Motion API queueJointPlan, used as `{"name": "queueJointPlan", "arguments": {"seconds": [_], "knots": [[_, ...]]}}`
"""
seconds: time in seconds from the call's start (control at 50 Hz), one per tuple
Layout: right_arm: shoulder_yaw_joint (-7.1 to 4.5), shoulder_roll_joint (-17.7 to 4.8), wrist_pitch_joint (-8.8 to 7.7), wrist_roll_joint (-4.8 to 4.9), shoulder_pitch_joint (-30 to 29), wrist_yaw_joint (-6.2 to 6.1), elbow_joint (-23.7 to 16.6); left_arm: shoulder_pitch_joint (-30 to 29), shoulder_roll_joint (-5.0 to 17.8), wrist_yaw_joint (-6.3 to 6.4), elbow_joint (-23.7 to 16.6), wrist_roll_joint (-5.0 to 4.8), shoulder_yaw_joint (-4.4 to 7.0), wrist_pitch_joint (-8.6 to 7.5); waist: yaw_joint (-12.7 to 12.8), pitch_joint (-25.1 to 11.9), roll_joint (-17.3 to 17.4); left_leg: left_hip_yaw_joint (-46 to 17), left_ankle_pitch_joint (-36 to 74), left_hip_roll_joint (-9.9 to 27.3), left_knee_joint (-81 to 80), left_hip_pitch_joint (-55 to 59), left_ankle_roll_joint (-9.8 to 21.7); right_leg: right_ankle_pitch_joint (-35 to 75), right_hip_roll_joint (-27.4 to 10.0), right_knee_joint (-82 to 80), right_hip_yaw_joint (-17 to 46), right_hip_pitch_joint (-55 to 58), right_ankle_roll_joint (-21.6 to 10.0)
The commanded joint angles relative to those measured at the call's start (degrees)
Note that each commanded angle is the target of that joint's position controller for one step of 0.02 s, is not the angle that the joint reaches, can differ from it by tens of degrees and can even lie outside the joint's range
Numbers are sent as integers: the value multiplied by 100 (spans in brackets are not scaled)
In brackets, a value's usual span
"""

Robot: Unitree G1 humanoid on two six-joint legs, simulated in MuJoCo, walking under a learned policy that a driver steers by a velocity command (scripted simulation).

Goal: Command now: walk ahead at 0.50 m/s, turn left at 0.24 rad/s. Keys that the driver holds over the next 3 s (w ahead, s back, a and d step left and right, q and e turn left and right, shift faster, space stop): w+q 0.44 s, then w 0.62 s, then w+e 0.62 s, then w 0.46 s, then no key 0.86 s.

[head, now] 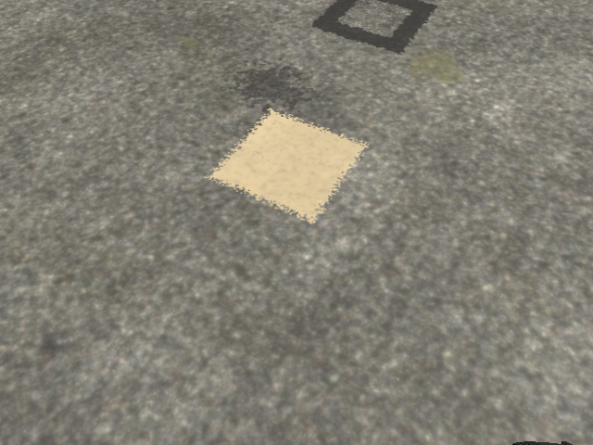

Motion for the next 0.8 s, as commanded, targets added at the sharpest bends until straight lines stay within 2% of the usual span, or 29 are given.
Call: {"name": "queueJointPlan", "arguments": {"seconds": [0.02, 0.04, 0.06, 0.08, 0.1, 0.12, 0.14, 0.16, 0.2, 0.24, 0.28, 0.32, 0.36, 0.42, 0.46, 0.48, 0.5, 0.52, 0.54, 0.56, 0.58, 0.6, 0.62, 0.64, 0.66, 0.7, 0.74, 0.8], "knots": [[-316, -914, -65, -1, 472, 32, -235, -116, 976, 79, -241, 24, 220, 54, -583, -524, -730, 271, -436, -389, -43, 1087, 375, 5884, -1521, 1302, 33, 192, -479], [-430, -1156, -31, -28, 1321, -6, -48, -164, 909, 113, -330, 54, 171, 71, -958, -1044, -497, -153, -160, -182, 29, 2447, 580, 5523, -1288, 2559, -198, -518, -279], [-568, -1702, -4, -75, 1947, -37, -37, 434, 493, 78, -500, 139, 33, -27, -782, -1830, 679, -2533, -456, 1147, -4, 4579, 1461, 3090, -550, 4784, -390, -2598, 151], [-495, -1423, 37, 43, 2141, -15, 61, 467, 310, -2, -446, 89, -66, -178, -801, -2207, 1355, -4738, -1576, 1734, -1112, 5528, 1971, -798, 145, 5973, 198, -4093, 331], [-408, -1136, 55, 70, 1887, -30, -7, -8, 726, -77, -605, -100, 3, -320, -926, -1548, 815, -4393, -2370, 1618, -1319, 5220, 1649, -628, -244, 6292, 634, -4803, 186], [-371, -989, 75, 22, 1538, -60, -149, -525, 778, -97, -762, -173, -9, -396, -883, -932, 270, -3673, -2220, 1422, -1385, 4408, 1434, -165, -503, 6043, 530, -4872, 105], [-328, -892, 82, -33, 1237, -63, -225, -777, 739, -75, -828, -67, -5, -429, -685, -421, -219, -3142, -1636, 1216, -1499, 3489, 1340, 135, -697, 5519, 442, -4707, 98], [-281, -773, 66, -76, 1061, -85, -301, -762, 777, -33, -850, 60, 45, -401, -486, -322, -237, -2793, -1055, 1039, -1592, 2947, 1271, 358, -875, 5029, 449, -4310, 129], [-278, -787, 85, -73, 971, -126, -388, -583, 673, 1, -888, 123, 54, -301, -273, -267, 32, -2454, -372, 819, -1754, 2431, 1305, 442, -951, 4531, 382, -3943, 262], [-319, -914, 78, -42, 1098, -192, -400, -660, 563, 41, -959, 132, 29, -215, -261, -216, 76, -2114, 180, 715, -1816, 2136, 1327, 710, -929, 4009, 250, -3941, 437], [-371, -1050, 98, 1, 1274, -267, -383, -1073, 466, 65, -1108, 137, -9, -192, -380, -132, 52, -1848, 360, 553, -1826, 1975, 1201, 1453, -847, 3212, 194, -3945, 574], [-382, -1053, 156, 43, 1448, -319, -356, -1478, 345, 41, -1219, 122, -52, -219, -541, -119, 132, -1622, 269, 316, -1721, 1847, 984, 2239, -672, 2353, 161, -3666, 623], [-380, -1029, 219, 65, 1669, -356, -318, -1854, 289, -12, -1318, 72, -80, -261, -709, -118, 222, -1643, 84, 242, -1608, 1822, 861, 2731, -477, 1731, 102, -3360, 636], [-377, -992, 309, 85, 1952, -386, -271, -2233, 395, -97, -1468, 1, -57, -328, -823, -85, 276, -2081, -171, 395, -1259, 2265, 814, 2622, -336, 1231, 210, -3302, 582], [-379, -975, 355, 59, 1976, -415, -287, -2204, 519, -154, -1477, -14, -13, -389, -753, -102, 352, -2396, -204, 564, -946, 2697, 765, 2282, -320, 968, 270, -3236, 475], [-385, -973, 369, 36, 1950, -423, -293, -2071, 572, -171, -1445, -15, 8, -420, -683, -125, 453, -2485, -33, 646, -792, 2828, 729, 2106, -343, 914, 244, -3077, 382], [-376, -934, 379, 25, 1881, -420, -308, -1753, 625, -170, -1363, 0, 43, -450, -501, -217, 526, -2466, 349, 620, -560, 2865, 659, 2088, -330, 731, 139, -2651, 239], [-327, -798, 366, 1, 1812, -397, -357, -1214, 781, -139, -1236, 58, 122, -478, -233, -566, 503, -2276, 912, 376, 7, 2754, 513, 2188, -430, 630, 135, -1757, 13], [-227, -577, 331, -78, 1700, -366, -486, -345, 1054, -95, -1152, 149, 200, -488, 190, -1312, 176, -1913, 482, 109, 1350, 2101, 323, 2227, -1215, 934, 836, -303, -407], [-111, -229, 253, 36, 2597, -353, -491, 429, 1544, -93, -904, 179, 354, -407, 34, -2156, -1423, -1175, -1658, -740, 3335, 69, -139, 1573, -2432, 887, 3117, 1877, -1444], [-123, -542, 209, 95, 2630, -349, -432, 613, 1161, -137, -764, -17, 287, -355, 112, -2000, -1785, -1182, -3368, -593, 4196, -923, -205, 281, -2801, 271, 4368, 1910, -1579], [-230, -953, 201, 114, 1977, -336, -512, 285, 798, -125, -827, -59, 177, -330, 222, -1058, -1072, -1263, -2955, -324, 4502, -1279, -199, -204, -2533, 105, 3728, 1154, -1307], [-222, -934, 204, 58, 1455, -333, -646, -53, 681, -121, -889, 10, 112, -282, 152, -541, -587, -1020, -2529, -106, 4414, -1209, -196, 143, -2271, -4, 2988, 382, -1115], [-222, -851, 187, -35, 1154, -314, -747, -275, 570, -140, -861, 44, 60, -257, 18, -94, -416, -904, -2261, 45, 4038, -1143, -203, 712, -2029, -195, 2502, -302, -1074], [-237, -785, 187, -69, 1160, -295, -764, -400, 489, -144, -853, 82, 16, -267, -159, -28, -569, -850, -2058, 234, 3713, -870, -205, 1166, -1850, -318, 2156, -692, -1005], [-190, -563, 210, -34, 1328, -258, -731, -445, 472, -167, -798, 48, 8, -278, -316, -63, -776, -659, -1963, 330, 3263, -522, -256, 1733, -1638, -521, 1691, -1071, -1016], [-123, -419, 210, -73, 1097, -248, -829, -370, 687, -154, -712, -2, 63, -287, -304, -31, -753, -504, -1698, 404, 2650, -533, -341, 2212, -1645, -692, 1354, -1217, -1109], [-32, -285, 161, -89, 544, -211, -952, -258, 891, -118, -604, -43, 112, -233, -139, -7, -639, -346, -712, 390, 1474, -236, -382, 2446, -1496, -791, 817, -1355, -1001]]}}
Next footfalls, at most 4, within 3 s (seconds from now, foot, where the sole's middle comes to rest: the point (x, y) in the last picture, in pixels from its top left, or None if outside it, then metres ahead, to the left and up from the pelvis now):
0.04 left None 0.21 0.11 -0.77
0.54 right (348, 427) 0.51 -0.04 -0.77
1.02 left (211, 354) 0.67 0.29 -0.77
1.56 right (287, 241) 1.02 0.13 -0.77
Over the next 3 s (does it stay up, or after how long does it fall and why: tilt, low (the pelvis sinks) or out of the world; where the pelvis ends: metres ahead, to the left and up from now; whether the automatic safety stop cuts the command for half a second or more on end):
stays up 1.38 0.23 0.00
